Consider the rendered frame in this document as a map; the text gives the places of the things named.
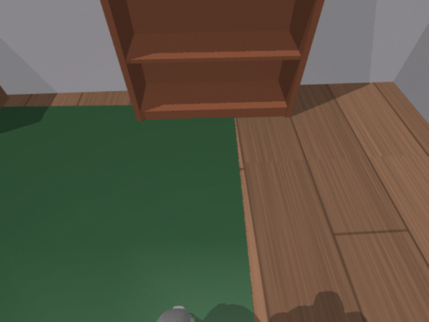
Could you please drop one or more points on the bookshelf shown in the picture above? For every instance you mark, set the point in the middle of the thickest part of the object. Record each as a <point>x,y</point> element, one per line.
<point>185,59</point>

